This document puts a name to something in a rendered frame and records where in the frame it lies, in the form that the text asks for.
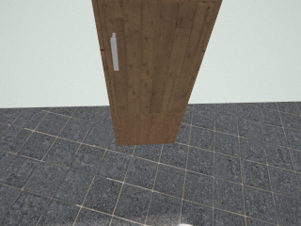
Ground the cupboard door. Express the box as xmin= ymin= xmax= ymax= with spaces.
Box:
xmin=97 ymin=0 xmax=217 ymax=115

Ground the handle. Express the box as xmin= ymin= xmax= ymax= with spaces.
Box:
xmin=110 ymin=33 xmax=119 ymax=71

